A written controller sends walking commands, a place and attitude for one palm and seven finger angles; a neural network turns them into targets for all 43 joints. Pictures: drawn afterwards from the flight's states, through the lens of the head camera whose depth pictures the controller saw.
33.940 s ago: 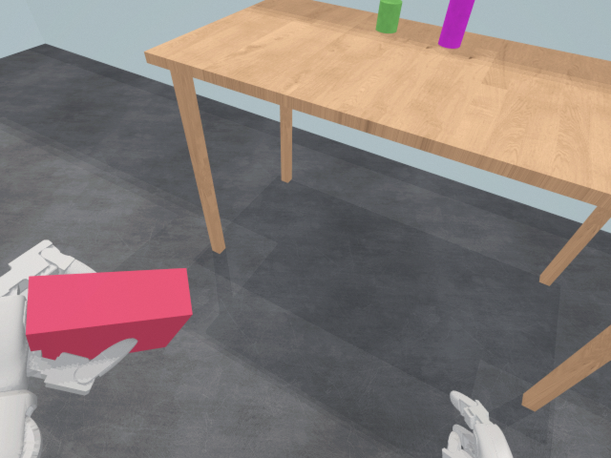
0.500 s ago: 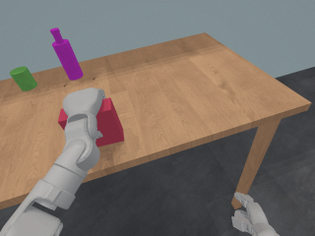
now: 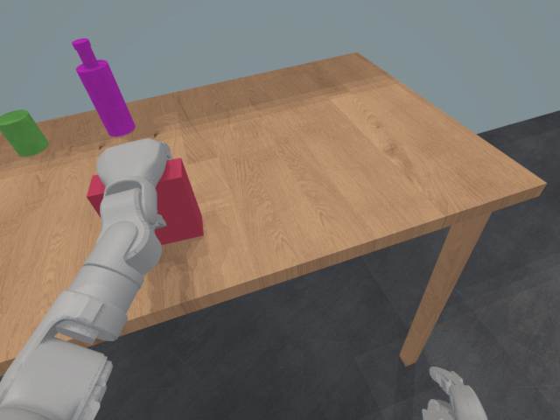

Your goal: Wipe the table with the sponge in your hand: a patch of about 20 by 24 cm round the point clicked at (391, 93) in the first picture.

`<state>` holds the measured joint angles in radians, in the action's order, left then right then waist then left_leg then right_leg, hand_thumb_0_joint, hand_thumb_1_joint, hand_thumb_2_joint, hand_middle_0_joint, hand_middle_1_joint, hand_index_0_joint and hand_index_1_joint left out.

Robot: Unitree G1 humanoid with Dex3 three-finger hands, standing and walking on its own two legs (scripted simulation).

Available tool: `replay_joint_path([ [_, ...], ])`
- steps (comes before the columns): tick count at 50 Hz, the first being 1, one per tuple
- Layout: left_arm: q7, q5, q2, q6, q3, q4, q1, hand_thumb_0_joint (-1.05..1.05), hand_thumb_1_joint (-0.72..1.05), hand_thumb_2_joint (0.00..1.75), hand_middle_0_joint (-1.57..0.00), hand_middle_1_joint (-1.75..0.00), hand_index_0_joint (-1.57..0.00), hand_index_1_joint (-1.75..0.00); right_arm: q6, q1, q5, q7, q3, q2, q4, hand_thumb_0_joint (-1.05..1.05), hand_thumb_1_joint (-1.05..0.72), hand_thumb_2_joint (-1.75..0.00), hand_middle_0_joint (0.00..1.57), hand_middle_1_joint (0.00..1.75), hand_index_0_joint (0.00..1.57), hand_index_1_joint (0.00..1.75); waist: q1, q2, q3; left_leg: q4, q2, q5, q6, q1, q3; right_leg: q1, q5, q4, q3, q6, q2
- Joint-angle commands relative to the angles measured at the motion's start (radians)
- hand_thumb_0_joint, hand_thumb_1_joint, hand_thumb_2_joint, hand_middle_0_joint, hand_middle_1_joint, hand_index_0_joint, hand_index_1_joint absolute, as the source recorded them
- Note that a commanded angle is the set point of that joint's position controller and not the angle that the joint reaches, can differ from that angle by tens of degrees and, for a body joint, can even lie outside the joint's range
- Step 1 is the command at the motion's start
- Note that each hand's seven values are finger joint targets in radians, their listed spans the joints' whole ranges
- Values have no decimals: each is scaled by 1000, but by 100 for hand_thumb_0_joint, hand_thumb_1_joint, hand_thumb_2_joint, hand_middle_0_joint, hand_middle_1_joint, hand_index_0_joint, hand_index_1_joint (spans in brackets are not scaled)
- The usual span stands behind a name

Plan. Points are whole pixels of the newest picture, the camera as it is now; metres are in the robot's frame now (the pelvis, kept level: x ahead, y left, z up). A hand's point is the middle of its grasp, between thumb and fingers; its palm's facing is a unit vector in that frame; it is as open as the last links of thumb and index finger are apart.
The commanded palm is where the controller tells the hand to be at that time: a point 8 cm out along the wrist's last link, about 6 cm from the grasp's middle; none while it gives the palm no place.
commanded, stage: wipe forward along the third lane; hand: left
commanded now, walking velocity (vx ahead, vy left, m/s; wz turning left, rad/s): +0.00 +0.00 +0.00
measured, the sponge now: (156, 217) +0.38 +0.24 +0.11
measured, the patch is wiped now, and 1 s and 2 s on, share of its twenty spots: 0.95 0.95 0.95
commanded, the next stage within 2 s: wipe back along the third lane in 0.66 s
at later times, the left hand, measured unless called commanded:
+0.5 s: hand (144, 173) +0.43 +0.26 +0.16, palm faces -0.03 +0.00 -1.00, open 9.5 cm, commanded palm +0.41 +0.27 +0.19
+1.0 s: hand (142, 166) +0.45 +0.27 +0.16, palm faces +0.05 +0.03 -1.00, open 9.5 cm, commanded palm +0.41 +0.27 +0.18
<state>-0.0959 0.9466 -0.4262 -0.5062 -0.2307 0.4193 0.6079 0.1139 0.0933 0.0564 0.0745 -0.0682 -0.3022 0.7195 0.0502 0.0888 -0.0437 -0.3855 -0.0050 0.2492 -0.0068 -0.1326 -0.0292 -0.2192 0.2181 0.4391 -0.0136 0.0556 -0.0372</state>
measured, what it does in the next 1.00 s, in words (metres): stands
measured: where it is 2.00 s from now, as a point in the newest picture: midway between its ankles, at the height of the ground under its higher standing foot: outside the picture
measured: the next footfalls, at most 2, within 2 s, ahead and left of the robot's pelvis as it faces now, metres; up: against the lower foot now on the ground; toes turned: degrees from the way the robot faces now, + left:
none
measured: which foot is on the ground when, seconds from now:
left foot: down 0.00-1.00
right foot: down 0.00-1.00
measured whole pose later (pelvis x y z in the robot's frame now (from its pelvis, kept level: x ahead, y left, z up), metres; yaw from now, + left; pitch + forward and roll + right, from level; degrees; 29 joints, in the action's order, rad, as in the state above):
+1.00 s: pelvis +0.02 +0.03 +0.00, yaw +0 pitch +5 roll +0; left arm 0.04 0.97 -0.46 -0.36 -0.20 0.71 0.77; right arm 0.11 0.22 0.07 0.06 -0.02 -0.30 0.77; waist 0.02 0.08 -0.07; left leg -0.33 0.01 0.24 0.03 -0.17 -0.04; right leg -0.24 0.18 0.34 0.00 0.02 -0.02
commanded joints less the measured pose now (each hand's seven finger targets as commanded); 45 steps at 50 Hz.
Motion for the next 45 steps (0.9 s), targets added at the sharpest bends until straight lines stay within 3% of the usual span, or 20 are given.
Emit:
replay_joint_path([
  [1, 33, 43, -228, -4, 78, 63, 290, 0, 10, 130, -120, -160, -120, -160, -45, -140, 2, 17, 41, -107, -139, 0, -90, -90, 20, 30, 20, 30, 4, -174, -130, 44, 50, -134, 33, -114, -19, 162, -119, -86, 69, -13, 19],
  [3, 34, 59, -265, 13, 105, 80, 325, 0, 10, 130, -120, -160, -120, -160, -43, -130, -2, 20, 44, -113, -137, 0, -90, -90, 20, 30, 20, 30, 6, -160, -149, 47, 52, -130, 32, -111, -17, 159, -114, -88, 74, -9, 19],
  [4, 37, 62, -265, 20, 95, 73, 352, 0, 10, 130, -120, -160, -120, -160, -45, -125, -1, 21, 45, -109, -142, 0, -90, -90, 20, 30, 20, 30, 5, -172, -177, 43, 52, -137, 33, -115, -19, 181, -122, -79, 66, -13, 23],
  [6, 36, 55, -229, 31, 72, 120, 330, 0, 10, 130, -120, -160, -120, -160, -42, -119, 3, 24, 46, -108, -139, 0, -90, -90, 20, 30, 20, 30, -3, -171, -152, 45, 50, -128, 32, -123, -22, 165, -114, -86, 65, -13, 22],
  [8, 43, 72, -295, 45, 119, 134, 386, 0, 10, 130, -120, -160, -120, -160, -40, -103, -3, 27, 51, -116, -128, 0, -90, -90, 20, 30, 20, 30, -4, -150, -168, 51, 49, -120, 31, -115, -17, 157, -96, -92, 71, -9, 19],
  [10, 44, 69, -236, 53, 66, 174, 404, 0, 10, 130, -120, -160, -120, -160, -43, -94, 2, 29, 47, -108, -132, 0, -90, -90, 20, 30, 20, 30, -14, -156, -150, 53, 47, -126, 33, -130, -18, 156, -106, -90, 56, -9, 21],
  [13, 48, 82, -314, 78, 123, 211, 450, 0, 10, 130, -120, -160, -120, -160, -40, -74, -3, 34, 54, -120, -119, 0, -90, -90, 20, 30, 20, 30, -11, -149, -168, 60, 47, -107, 30, -129, -15, 151, -78, -101, 66, -7, 20],
  [16, 51, 79, -246, 98, 66, 267, 470, 0, 10, 130, -120, -160, -120, -160, -43, -53, 4, 34, 55, -114, -115, 0, -90, -90, 20, 30, 20, 30, -26, -154, -156, 62, 45, -109, 32, -138, -17, 142, -87, -103, 50, -7, 19],
  [18, 57, 90, -317, 116, 122, 270, 488, 0, 10, 130, -120, -160, -120, -160, -41, -47, -2, 36, 59, -123, -112, 0, -90, -90, 20, 30, 20, 30, -15, -128, -192, 64, 44, -124, 30, -128, -13, 155, -103, -101, 59, -2, 19],
  [20, 64, 95, -254, 126, 66, 316, 547, 0, 10, 130, -120, -160, -120, -160, -44, -22, 4, 38, 60, -116, -101, 0, -90, -90, 20, 30, 20, 30, -46, -153, -168, 65, 41, -124, 33, -137, -16, 133, -108, -106, 45, -7, 17],
  [23, 72, 93, -323, 151, 126, 322, 564, 0, 10, 130, -120, -160, -120, -160, -46, -7, -2, 39, 66, -124, -93, 0, -90, -90, 20, 30, 20, 30, -32, -139, -212, 68, 41, -141, 33, -123, -11, 156, -132, -107, 51, -4, 17],
  [26, 79, 75, -270, 166, 92, 361, 545, 0, 10, 130, -120, -160, -120, -160, -50, 12, 2, 36, 67, -120, -90, 0, -90, -90, 20, 30, 20, 30, -36, -161, -209, 67, 41, -150, 35, -134, -16, 170, -159, -104, 44, -9, 19],
  [28, 83, 80, -330, 179, 137, 364, 564, 0, 10, 130, -120, -160, -120, -160, -47, 14, -2, 36, 69, -127, -85, 0, -90, -90, 20, 30, 20, 30, -31, -144, -216, 74, 42, -149, 33, -132, -12, 170, -153, -110, 48, -5, 18],
  [30, 87, 85, -258, 181, 69, 402, 613, 0, 10, 130, -120, -160, -120, -160, -50, 28, 5, 36, 68, -119, -77, 0, -90, -90, 20, 30, 20, 30, -61, -147, -180, 75, 39, -147, 36, -134, -17, 137, -150, -117, 36, -9, 16],
  [33, 93, 87, -332, 193, 127, 415, 655, 0, 10, 130, -120, -160, -120, -160, -53, 44, 0, 37, 73, -130, -62, 0, -90, -90, 20, 30, 20, 30, -56, -132, -217, 79, 39, -163, 35, -123, -11, 148, -165, -123, 42, -6, 15],
  [35, 95, 95, -288, 195, 83, 469, 671, 0, 10, 130, -120, -160, -120, -160, -55, 63, 3, 37, 71, -125, -54, 0, -90, -90, 20, 30, 20, 30, -78, -155, -201, 76, 38, -170, 37, -137, -14, 141, -182, -119, 34, -11, 15],
  [37, 99, 96, -306, 203, 95, 481, 706, 0, 10, 130, -120, -160, -120, -160, -56, 77, 1, 36, 73, -129, -45, 0, -90, -90, 20, 30, 20, 30, -84, -148, -215, 76, 38, -175, 37, -131, -12, 136, -191, -120, 32, -10, 13],
  [39, 95, 95, -255, 213, 71, 459, 661, 0, 10, 130, -120, -160, -120, -160, -56, 80, 1, 30, 78, -121, -58, 0, -90, -90, 20, 30, 20, 30, -65, -114, -269, 70, 37, -230, 36, -100, -15, 162, -247, -107, 28, -4, 14],
  [43, 97, 64, -180, 225, 73, 328, 504, 0, 10, 130, -120, -160, -120, -160, -51, 53, -1, 11, 90, -119, -91, 0, -90, -90, 20, 30, 20, 30, -23, -129, -335, 53, 33, -337, 36, -51, -14, 207, -364, -85, 22, 6, 12],
  [45, 107, 30, -138, 198, 63, 274, 410, 0, 10, 130, -120, -160, -120, -160, -47, 22, 6, 1, 88, -116, -103, 0, -90, -90, 20, 30, 20, 30, -12, -156, -301, 56, 31, -338, 38, -49, -18, 209, -366, -80, 14, 1, 11],
])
